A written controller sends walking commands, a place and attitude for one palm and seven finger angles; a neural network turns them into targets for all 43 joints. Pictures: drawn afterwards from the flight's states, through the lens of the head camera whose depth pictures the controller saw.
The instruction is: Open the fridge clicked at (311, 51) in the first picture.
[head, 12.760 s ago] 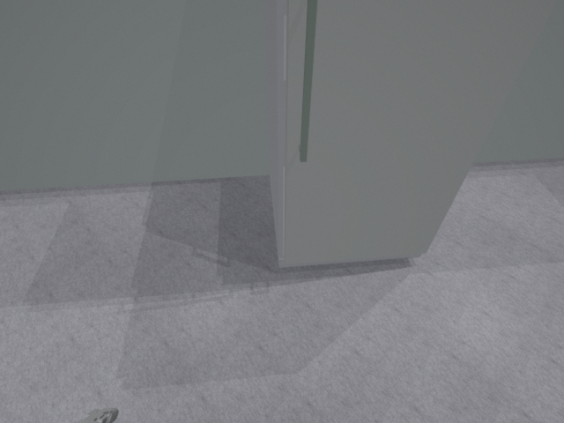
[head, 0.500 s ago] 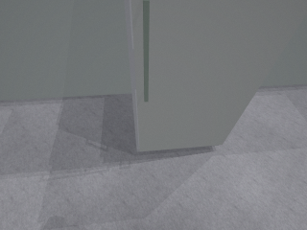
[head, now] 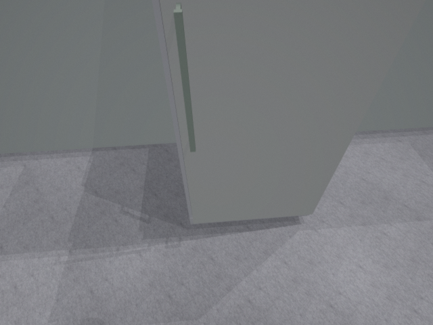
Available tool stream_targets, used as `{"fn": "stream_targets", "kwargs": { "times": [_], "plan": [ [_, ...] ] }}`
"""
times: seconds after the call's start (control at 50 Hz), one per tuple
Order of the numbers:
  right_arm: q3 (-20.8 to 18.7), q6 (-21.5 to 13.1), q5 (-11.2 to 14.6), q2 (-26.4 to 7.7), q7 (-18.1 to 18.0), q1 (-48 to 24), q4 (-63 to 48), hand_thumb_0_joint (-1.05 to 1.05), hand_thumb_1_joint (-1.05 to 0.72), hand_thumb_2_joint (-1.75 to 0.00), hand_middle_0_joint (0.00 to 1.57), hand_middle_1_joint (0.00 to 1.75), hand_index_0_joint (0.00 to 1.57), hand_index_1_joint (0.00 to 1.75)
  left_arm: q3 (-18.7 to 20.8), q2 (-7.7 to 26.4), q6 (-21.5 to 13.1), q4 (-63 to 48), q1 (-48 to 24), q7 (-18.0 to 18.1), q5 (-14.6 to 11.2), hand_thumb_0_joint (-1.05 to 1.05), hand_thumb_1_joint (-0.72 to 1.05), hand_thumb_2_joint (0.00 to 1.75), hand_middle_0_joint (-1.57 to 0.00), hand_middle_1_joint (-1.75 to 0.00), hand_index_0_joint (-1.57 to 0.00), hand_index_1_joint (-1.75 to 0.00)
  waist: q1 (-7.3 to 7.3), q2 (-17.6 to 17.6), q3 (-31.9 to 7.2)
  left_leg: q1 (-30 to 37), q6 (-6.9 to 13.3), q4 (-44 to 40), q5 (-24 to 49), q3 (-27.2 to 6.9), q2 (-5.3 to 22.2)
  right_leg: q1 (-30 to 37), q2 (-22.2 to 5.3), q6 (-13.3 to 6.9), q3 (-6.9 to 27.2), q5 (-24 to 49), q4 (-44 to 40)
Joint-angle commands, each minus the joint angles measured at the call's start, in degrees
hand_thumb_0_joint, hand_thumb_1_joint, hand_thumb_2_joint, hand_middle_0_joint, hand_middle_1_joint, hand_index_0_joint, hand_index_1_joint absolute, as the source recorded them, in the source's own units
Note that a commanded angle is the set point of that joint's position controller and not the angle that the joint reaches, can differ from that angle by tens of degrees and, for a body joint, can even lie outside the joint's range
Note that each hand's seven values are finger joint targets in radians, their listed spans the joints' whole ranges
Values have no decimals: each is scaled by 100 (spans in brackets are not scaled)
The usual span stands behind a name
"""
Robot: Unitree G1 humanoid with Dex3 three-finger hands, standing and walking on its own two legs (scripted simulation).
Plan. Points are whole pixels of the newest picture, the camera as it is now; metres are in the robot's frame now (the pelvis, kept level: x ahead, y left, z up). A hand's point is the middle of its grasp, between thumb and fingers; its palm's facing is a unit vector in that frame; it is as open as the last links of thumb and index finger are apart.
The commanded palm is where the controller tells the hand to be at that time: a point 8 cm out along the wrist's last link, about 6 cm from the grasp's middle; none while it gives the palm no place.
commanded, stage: look again from close up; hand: left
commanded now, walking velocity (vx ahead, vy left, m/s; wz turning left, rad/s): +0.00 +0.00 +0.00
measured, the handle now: (187, 91) +0.64 +0.11 +0.09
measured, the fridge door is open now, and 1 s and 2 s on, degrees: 0 0 0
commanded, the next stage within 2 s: shuffle to correct the standing spot in 1.26 s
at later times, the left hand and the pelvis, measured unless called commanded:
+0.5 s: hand out of the picture -0.02 +0.19 -0.17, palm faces +0.03 -0.98 -0.18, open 7.3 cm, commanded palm none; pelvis -0.01 +0.03 +0.00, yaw -1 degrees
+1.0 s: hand out of the picture -0.03 +0.20 -0.17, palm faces +0.02 -0.98 -0.17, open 7.3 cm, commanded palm none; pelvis -0.02 +0.04 +0.00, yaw -1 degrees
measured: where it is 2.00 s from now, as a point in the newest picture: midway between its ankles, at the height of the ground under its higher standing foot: outside the picture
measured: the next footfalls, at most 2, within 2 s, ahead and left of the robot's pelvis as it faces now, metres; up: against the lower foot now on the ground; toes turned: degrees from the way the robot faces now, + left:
none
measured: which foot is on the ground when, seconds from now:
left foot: down 0.00-1.00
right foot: down 0.00-1.00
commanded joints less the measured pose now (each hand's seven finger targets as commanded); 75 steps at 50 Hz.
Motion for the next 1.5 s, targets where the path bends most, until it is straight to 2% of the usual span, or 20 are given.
{"fn": "stream_targets", "kwargs": {
  "times": [0.0, 0.14, 0.32, 0.48, 0.64, 0.82, 0.9, 1.02, 1.08, 1.14, 1.34, 1.36, 1.42, 1.44, 1.48],
  "plan": [
    [-64, -31, -7, -440, -21, 367, -89, 0, -90, -90, 20, 30, 20, 30, 86, 586, -64, -150, 483, 12, -15, 0, 90, 90, -20, -30, -20, -30, 18, -236, 134, 135, 207, -125, 1015, 4, 182, -232, -950, 152, 623, 2707, -457],
    [-52, -53, -10, -510, -11, 183, -152, 0, -90, -90, 20, 30, 20, 30, 47, 501, -58, -95, 540, -13, 12, 0, 90, 90, -20, -30, -20, -30, 18, -121, 295, 288, 271, -308, 1020, -109, 234, -553, -855, 141, 631, 1753, -585],
    [-36, -115, -12, -595, -6, 158, -211, 0, -90, -90, 20, 30, 20, 30, 45, 481, -65, -39, 618, -26, 21, 0, 90, 90, -20, -30, -20, -30, 54, -66, 112, 300, 317, -403, 1117, -191, 248, -418, -832, 159, 600, 1494, -578],
    [-17, -129, -29, -613, 18, 241, -179, 0, -90, -90, 20, 30, 20, 30, 43, 495, -49, -53, 560, -33, 11, 0, 90, 90, -20, -30, -20, -30, 74, -152, 306, 117, 342, -542, 940, -262, 220, -496, -806, 182, 579, 1029, -590],
    [-17, -153, -24, -589, 31, 348, -170, 0, -90, -90, 20, 30, 20, 30, 61, 517, -47, -88, 576, -28, 14, 0, 90, 90, -20, -30, -20, -30, 85, -151, 175, 118, 374, -552, 1017, -292, 216, -434, -809, 192, 556, 1029, -523],
    [-22, -166, -19, -578, 38, 447, -158, 0, -90, -90, 20, 30, 20, 30, 66, 518, -40, -74, 568, -20, 23, 0, 90, 90, -20, -30, -20, -30, 80, -164, 229, 42, 388, -613, 896, -318, 217, -477, -799, 221, 538, 874, -501],
    [-23, -168, -27, -563, 35, 419, -169, 0, -90, -90, 20, 30, 20, 30, 63, 470, -33, -44, 597, -24, 26, 0, 90, 90, -20, -30, -20, -30, 80, -22, 314, 8, 393, -671, 724, -329, 197, -580, -793, 227, 557, 760, -507],
    [-37, -170, -16, -571, 34, 436, -219, 0, -90, -90, 20, 30, 20, 30, 66, 462, -42, -30, 636, -24, 38, 0, 90, 90, -20, -30, -20, -30, 66, -158, 238, 36, 408, -627, 751, -349, 204, -584, -791, 230, 555, 775, -511],
    [-36, -170, -21, -573, 39, 413, -205, 0, -90, -90, 20, 30, 20, 30, 59, 455, -42, -19, 638, -26, 36, 0, 90, 90, -20, -30, -20, -30, 61, -77, 304, -2, 397, -675, 618, -346, 189, -648, -797, 236, 568, 693, -518],
    [-40, -177, -17, -570, 40, 410, -220, 0, -90, -90, 20, 30, 20, 30, 66, 460, -53, -10, 647, -24, 39, 0, 90, 90, -20, -30, -20, -30, 58, -169, 226, 32, 406, -642, 733, -350, 196, -607, -805, 231, 570, 755, -517],
    [-50, -178, -19, -599, 47, 364, -222, 0, -90, -90, 20, 30, 20, 30, 65, 480, -62, -18, 666, -31, 42, 0, 90, 90, -20, -30, -20, -30, 61, -133, 261, -7, 405, -618, 654, -364, 176, -684, -811, 226, 586, 671, -534],
    [-41, -180, -34, -574, 44, 393, -185, 0, -90, -90, 20, 30, 20, 30, 56, 458, -69, 24, 655, -40, 36, 0, 90, 90, -20, -30, -20, -30, 29, -167, 214, 20, 400, -680, 397, -382, 181, -661, -790, 249, 511, 454, -555],
    [-127, -105, -82, -650, 50, 466, -159, 0, -90, -90, 20, 30, 20, 30, 100, 413, 9, 47, 721, -93, 84, 0, 90, 90, -20, -30, -20, -30, 18, -147, 333, -269, 498, -882, -1419, -636, 260, -888, -669, 251, 317, -873, -308],
    [-167, -86, -106, -695, 52, 435, -184, 0, -90, -90, 20, 30, 20, 30, 124, 406, 39, 23, 710, -121, 108, 0, 90, 90, -20, -30, -20, -30, 10, 24, 464, -412, 555, -1022, -1879, -752, 332, -1034, -611, 252, 240, -1106, -175],
    [-245, -69, -131, -812, 48, 457, -231, 0, -90, -90, 20, 30, 20, 30, 167, 394, 72, -42, 733, -173, 148, 0, 90, 90, -20, -30, -20, -30, -3, 339, 634, -739, 714, -1324, -2609, -1153, 565, -1155, -466, 261, 10, -1135, 248]
  ]
}}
